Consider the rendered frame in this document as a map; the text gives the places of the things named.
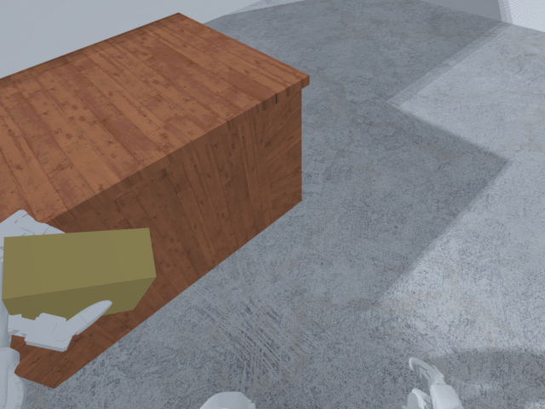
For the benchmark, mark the right robot hand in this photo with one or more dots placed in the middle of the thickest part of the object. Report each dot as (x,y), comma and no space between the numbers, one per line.
(442,395)

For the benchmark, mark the table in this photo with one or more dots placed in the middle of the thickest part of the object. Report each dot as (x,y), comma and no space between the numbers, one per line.
(171,126)

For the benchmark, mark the robot left thigh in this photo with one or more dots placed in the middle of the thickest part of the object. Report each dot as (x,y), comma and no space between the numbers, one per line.
(228,400)

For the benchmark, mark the sponge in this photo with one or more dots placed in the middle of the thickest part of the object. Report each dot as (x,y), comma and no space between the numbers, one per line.
(64,273)

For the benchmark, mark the left robot hand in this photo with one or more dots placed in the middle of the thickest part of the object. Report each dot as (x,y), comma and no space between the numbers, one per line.
(46,331)

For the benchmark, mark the robot left forearm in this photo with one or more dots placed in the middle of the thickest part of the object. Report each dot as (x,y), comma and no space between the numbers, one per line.
(12,388)

